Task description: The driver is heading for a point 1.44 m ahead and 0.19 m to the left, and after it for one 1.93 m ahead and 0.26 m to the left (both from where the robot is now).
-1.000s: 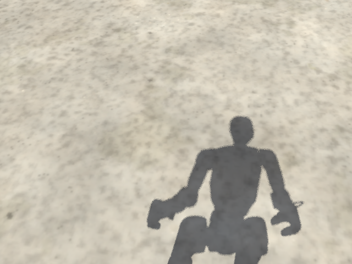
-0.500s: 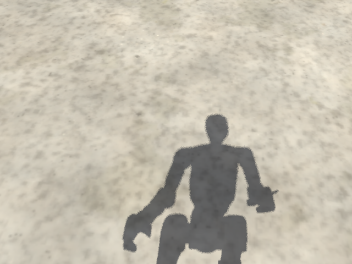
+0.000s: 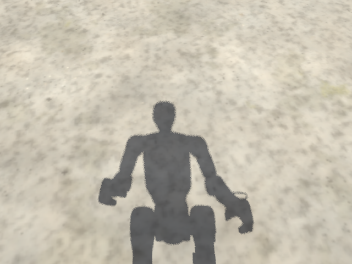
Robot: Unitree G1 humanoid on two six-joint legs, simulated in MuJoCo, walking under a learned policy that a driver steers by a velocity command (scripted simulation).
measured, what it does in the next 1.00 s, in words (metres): walks ahead: left foot, then right foot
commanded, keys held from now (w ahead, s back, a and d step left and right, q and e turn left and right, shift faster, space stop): w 0.88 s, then w+q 0.12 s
